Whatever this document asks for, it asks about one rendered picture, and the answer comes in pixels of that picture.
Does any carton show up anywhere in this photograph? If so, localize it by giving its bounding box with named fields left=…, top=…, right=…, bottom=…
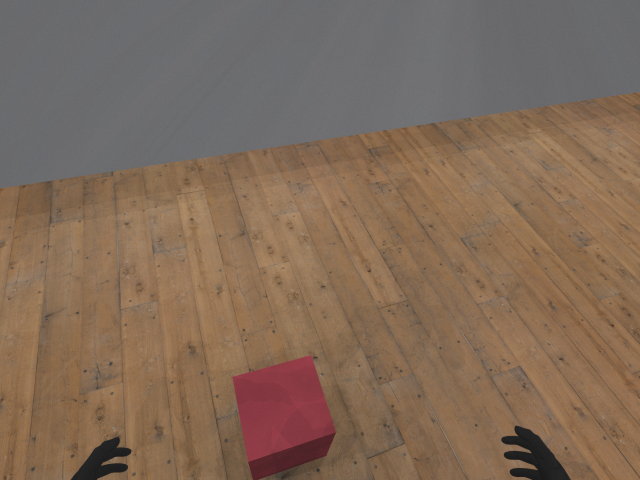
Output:
left=232, top=355, right=336, bottom=480

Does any robot left hand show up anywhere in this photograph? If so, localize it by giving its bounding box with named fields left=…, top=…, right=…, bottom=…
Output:
left=71, top=437, right=131, bottom=480

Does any robot right hand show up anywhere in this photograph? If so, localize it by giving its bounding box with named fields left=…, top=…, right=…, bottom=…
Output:
left=501, top=426, right=571, bottom=480

